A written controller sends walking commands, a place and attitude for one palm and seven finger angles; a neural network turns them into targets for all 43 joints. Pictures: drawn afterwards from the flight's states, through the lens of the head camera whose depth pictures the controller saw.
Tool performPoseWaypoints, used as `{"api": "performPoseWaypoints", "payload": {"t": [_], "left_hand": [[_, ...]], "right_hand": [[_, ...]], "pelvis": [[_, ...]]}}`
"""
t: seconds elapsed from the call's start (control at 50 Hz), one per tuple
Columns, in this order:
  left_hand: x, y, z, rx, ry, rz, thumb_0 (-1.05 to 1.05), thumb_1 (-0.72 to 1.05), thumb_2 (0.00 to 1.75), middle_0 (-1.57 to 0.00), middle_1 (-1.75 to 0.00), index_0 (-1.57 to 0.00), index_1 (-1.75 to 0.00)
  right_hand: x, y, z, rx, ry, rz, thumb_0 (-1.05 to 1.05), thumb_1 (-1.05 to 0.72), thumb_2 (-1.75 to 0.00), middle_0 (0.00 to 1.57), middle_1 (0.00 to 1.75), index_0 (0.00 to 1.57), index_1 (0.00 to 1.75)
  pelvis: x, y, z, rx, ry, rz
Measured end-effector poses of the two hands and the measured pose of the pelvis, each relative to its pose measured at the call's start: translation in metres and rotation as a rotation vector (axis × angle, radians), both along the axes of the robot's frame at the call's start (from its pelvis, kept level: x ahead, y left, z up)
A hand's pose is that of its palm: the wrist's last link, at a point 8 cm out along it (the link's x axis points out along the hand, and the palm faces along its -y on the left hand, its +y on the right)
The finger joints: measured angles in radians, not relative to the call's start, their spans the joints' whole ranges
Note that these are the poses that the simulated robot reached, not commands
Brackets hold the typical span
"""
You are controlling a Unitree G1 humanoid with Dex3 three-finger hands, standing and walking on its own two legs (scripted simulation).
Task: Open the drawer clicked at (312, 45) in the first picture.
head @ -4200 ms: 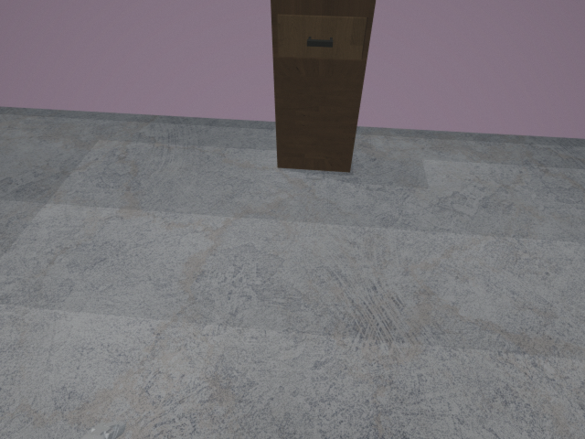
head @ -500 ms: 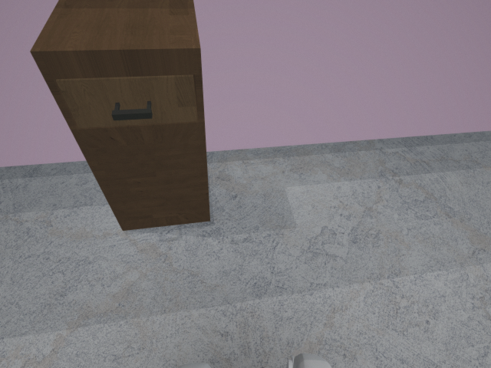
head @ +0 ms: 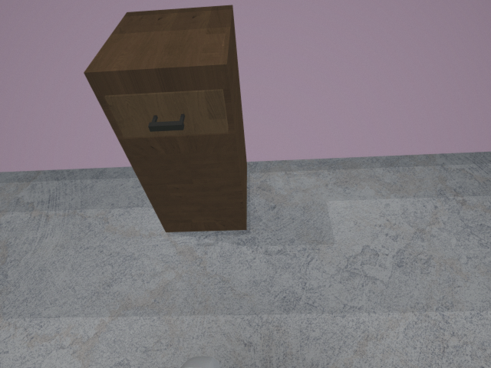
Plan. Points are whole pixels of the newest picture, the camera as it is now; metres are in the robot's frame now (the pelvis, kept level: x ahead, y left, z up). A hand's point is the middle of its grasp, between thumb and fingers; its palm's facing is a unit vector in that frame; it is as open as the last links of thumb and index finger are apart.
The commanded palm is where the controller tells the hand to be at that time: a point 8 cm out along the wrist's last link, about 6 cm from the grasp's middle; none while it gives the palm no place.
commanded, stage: take the last steps up to it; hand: left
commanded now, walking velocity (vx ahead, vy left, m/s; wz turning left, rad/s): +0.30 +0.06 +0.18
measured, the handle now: (167, 122) +0.80 +0.29 -0.08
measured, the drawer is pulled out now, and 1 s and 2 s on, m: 0.00 0.00 0.00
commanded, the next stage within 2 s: come to a stop and stand still in 1.00 s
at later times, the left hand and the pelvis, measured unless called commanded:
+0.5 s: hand out of the picture +0.02 +0.25 -0.18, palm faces +0.13 -0.98 -0.17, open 7.3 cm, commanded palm none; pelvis +0.06 +0.07 +0.00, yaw +4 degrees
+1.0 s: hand (158, 306) +0.27 +0.22 -0.17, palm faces +0.08 -0.97 -0.22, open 7.2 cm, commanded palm none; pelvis +0.23 +0.03 +0.00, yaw +3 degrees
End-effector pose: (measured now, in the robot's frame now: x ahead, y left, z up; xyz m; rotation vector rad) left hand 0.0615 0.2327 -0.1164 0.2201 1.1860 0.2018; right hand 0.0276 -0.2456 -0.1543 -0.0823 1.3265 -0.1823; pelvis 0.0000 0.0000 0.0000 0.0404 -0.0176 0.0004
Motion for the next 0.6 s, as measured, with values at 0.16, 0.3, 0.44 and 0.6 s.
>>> {"api": "performPoseWaypoints", "payload": {"t": [0.16,0.3,0.44,0.6], "left_hand": [[-0.074,0.013,-0.012,-0.046,0.12,0.126,0.0,0.92,0.9,-0.2,-0.29,-0.2,-0.3],[-0.142,0.037,-0.036,-0.118,0.314,0.227,0.0,0.91,0.9,-0.2,-0.29,-0.2,-0.3],[-0.101,0.059,-0.035,-0.141,0.323,0.178,0.01,0.91,0.9,-0.2,-0.29,-0.2,-0.3],[0.035,0.067,-0.033,-0.114,0.131,0.093,0.01,0.92,0.9,-0.19,-0.29,-0.2,-0.3]], "right_hand": [[0.038,0.013,0.01,-0.028,-0.004,0.137,0.01,-0.91,-0.9,0.19,0.3,0.2,0.3],[0.093,0.058,0.022,-0.068,-0.148,0.221,0.0,-0.91,-0.9,0.19,0.3,0.2,0.3],[0.08,0.081,0.027,-0.082,-0.118,0.15,-0.01,-0.94,-0.9,0.2,0.3,0.2,0.3],[0.034,0.081,0.014,-0.048,0.121,0.073,0.0,-0.93,-0.9,0.2,0.3,0.2,0.3]], "pelvis": [[0.001,0.012,0.001,-0.015,0.013,0.055],[0.014,0.046,-0.009,-0.05,0.016,0.07],[0.042,0.066,-0.001,-0.047,-0.008,0.061],[0.09,0.064,-0.003,-0.032,-0.008,0.057]]}}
